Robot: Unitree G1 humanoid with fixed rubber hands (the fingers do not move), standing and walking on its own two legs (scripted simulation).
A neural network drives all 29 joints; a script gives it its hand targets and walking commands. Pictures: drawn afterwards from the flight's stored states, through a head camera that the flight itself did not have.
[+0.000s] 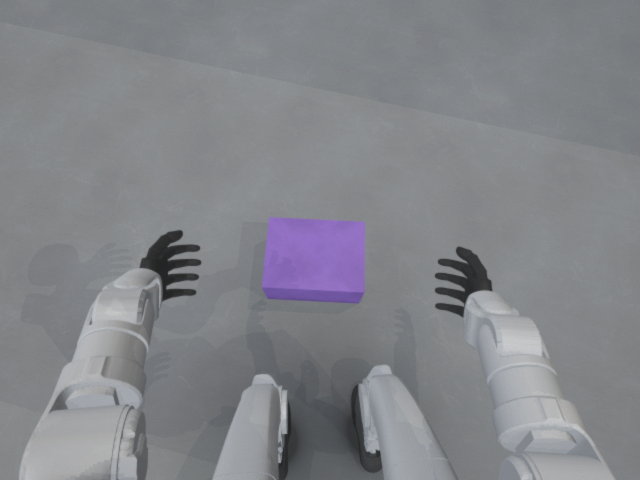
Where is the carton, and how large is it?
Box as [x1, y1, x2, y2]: [262, 217, 364, 303]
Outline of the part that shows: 269,217 262,279 262,288 268,298 358,303 364,292 364,222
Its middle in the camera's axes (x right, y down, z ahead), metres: -0.02 +0.07 +1.08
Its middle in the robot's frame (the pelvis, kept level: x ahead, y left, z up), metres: +0.55 +0.00 -0.61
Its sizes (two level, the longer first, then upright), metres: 0.261 0.195 0.141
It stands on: the floor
